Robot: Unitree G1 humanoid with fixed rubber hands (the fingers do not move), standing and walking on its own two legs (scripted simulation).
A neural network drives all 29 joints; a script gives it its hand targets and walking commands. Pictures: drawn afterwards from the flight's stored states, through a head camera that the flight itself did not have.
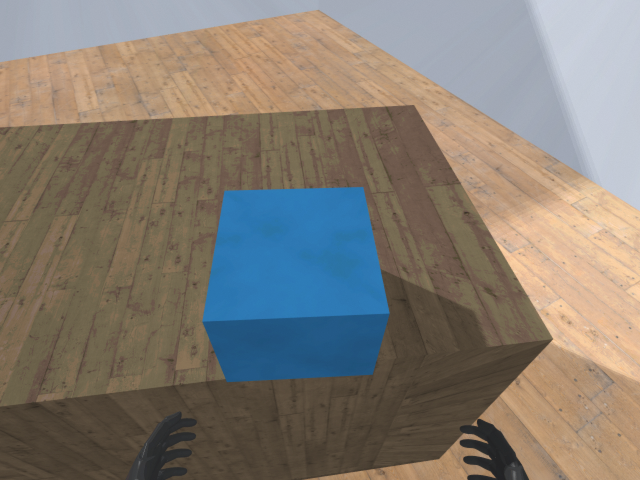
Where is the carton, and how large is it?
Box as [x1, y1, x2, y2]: [202, 187, 389, 381]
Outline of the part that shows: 362,187 224,191 202,321 227,381 372,374 389,313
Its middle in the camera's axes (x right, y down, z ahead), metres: -0.03 +0.07 +0.55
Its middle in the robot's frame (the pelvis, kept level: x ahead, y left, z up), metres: +0.38 +0.05 +0.03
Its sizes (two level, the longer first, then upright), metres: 0.215 0.203 0.162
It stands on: a pedestal, 0.72 m high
